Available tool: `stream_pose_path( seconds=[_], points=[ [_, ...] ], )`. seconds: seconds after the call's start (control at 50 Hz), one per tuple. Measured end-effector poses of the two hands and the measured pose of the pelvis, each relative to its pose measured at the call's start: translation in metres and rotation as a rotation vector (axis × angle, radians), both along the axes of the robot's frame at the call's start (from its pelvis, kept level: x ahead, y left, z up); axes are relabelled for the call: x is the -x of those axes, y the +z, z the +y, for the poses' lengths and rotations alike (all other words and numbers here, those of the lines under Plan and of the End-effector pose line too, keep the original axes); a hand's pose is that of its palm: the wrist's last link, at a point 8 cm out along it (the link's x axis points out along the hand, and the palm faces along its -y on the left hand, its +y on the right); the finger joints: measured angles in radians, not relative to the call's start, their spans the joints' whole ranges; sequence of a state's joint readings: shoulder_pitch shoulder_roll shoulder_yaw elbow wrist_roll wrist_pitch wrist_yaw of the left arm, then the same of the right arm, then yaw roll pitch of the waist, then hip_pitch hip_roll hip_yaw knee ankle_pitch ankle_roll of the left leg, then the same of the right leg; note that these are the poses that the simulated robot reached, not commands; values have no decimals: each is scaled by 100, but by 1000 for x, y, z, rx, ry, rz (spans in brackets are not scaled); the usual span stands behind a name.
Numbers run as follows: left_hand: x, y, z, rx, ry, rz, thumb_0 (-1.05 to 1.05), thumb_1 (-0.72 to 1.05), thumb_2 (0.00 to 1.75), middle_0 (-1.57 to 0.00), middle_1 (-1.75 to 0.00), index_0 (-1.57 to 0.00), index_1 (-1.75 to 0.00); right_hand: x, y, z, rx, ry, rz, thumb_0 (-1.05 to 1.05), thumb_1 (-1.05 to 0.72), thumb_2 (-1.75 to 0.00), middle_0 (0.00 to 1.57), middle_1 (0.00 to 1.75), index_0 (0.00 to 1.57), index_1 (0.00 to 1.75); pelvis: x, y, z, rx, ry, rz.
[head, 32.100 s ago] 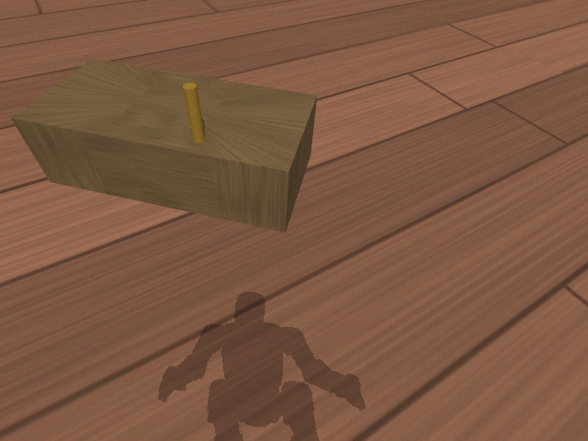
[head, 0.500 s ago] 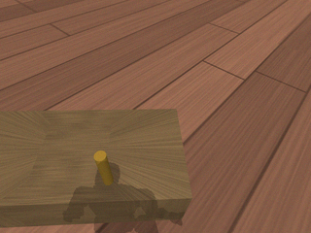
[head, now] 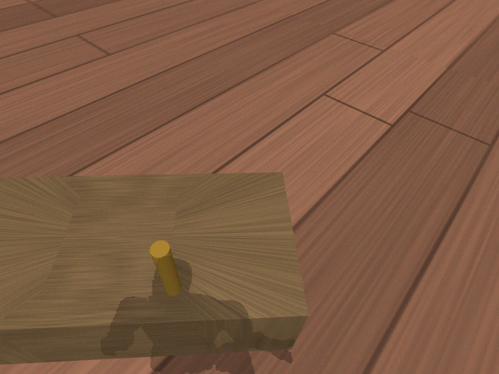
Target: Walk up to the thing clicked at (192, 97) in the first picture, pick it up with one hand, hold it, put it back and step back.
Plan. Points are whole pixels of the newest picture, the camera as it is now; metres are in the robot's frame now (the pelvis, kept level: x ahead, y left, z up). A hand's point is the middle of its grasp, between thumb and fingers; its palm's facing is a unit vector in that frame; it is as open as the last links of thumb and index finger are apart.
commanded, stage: stand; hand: left
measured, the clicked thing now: (167, 270) +0.43 +0.21 -0.31
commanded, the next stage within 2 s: step back in 0.54 s
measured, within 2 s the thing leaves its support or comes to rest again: neither
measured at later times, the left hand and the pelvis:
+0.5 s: hand out of the picture +0.08 +0.26 -0.15, palm faces -0.02 -0.94 -0.35, open 7.4 cm; pelvis +0.01 +0.00 +0.00, yaw +0 degrees
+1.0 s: hand out of the picture +0.08 +0.32 -0.18, palm faces -0.07 -0.93 -0.35, open 7.4 cm; pelvis -0.07 +0.06 -0.02, yaw -1 degrees
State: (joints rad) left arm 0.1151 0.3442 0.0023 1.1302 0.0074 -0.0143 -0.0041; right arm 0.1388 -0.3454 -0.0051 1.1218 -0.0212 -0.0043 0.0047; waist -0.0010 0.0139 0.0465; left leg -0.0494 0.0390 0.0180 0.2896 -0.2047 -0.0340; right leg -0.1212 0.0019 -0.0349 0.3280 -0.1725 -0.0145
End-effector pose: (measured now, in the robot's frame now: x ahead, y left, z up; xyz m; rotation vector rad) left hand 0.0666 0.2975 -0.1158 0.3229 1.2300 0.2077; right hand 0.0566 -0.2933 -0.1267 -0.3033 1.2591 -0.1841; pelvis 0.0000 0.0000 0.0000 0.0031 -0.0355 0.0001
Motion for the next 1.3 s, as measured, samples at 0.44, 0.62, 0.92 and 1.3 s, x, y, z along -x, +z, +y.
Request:
stream_pose_path(
  seconds=[0.44, 0.62, 0.92, 1.3],
  points=[
    [-11, 0, 1, 3, -9, -7, 1, 90, 89, -21, -30, -21, -30, -9, 2, 1, 5, 0, -11, 1, -91, -90, 20, 30, 21, 30, -5, 0, 2, 1, -4, 3],
    [-14, -2, 8, -3, 7, -33, 1, 90, 89, -21, -30, -21, -30, -12, 2, -2, 14, -13, -22, 1, -91, -90, 21, 30, 21, 30, 4, -4, 4, 6, -12, 6],
    [-17, -32, 68, -14, -74, -93, 1, 90, 89, -21, -30, -21, -30, 67, 7, 25, 135, -32, 48, 0, -91, -90, 20, 30, 20, 30, 63, -26, 57, -3, -21, 14],
    [57, -19, 59, -51, -143, -44, 1, 90, 89, -21, -30, -21, -30, 122, -15, 39, 55, -82, -75, 1, -90, -90, 21, 30, 21, 30, 126, -29, 57, -6, -117, -1]
  ],
)
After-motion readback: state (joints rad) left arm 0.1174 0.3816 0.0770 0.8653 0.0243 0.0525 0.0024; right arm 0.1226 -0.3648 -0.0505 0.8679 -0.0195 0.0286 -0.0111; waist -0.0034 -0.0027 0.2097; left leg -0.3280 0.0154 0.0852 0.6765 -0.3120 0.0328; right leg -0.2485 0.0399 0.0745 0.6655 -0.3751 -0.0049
